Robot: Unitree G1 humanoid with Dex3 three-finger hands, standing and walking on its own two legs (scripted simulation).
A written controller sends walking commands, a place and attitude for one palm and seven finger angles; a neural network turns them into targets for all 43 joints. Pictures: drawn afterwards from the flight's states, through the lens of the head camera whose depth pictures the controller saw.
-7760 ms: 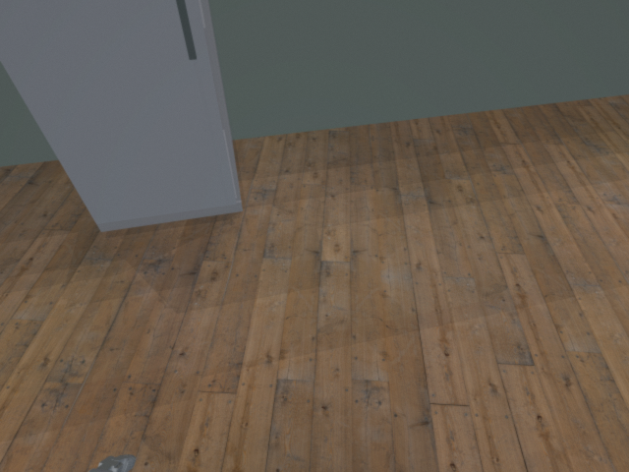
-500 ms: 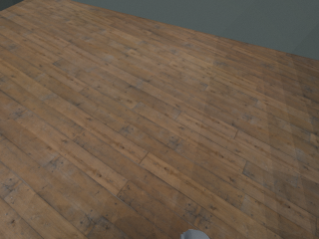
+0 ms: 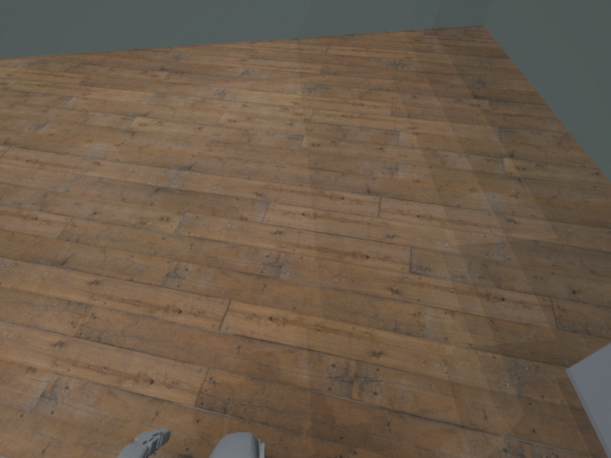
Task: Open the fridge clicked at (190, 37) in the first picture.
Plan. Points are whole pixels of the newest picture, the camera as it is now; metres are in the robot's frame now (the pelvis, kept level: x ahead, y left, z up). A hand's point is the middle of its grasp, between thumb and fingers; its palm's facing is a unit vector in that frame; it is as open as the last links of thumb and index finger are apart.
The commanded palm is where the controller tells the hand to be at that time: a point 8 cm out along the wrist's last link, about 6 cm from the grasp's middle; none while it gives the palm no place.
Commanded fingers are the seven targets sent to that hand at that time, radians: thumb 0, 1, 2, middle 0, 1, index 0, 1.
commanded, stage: turn to face it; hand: right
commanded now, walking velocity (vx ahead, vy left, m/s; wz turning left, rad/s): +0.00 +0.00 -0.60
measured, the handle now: out of the picture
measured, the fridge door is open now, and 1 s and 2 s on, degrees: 0 0 0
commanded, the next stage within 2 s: none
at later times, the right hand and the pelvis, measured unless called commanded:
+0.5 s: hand out of the picture +0.04 -0.15 -0.14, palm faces +0.29 +0.91 -0.29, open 7.4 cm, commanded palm none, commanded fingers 0.00 -0.90 -0.90 0.20 0.30 0.20 0.30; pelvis +0.00 +0.06 +0.00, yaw -19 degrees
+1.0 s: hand out of the picture -0.09 -0.22 -0.17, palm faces +0.60 +0.76 -0.24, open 7.4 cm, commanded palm none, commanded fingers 0.00 -0.90 -0.90 0.20 0.30 0.20 0.30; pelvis -0.03 +0.01 +0.00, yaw -36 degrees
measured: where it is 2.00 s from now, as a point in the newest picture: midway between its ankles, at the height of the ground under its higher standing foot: outside the picture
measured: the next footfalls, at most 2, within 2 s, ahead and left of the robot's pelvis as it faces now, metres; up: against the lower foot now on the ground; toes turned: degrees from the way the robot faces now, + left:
left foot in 0.24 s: +0.06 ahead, +0.15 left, +0.00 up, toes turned -6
right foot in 0.74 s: -0.03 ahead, -0.09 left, +0.00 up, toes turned -34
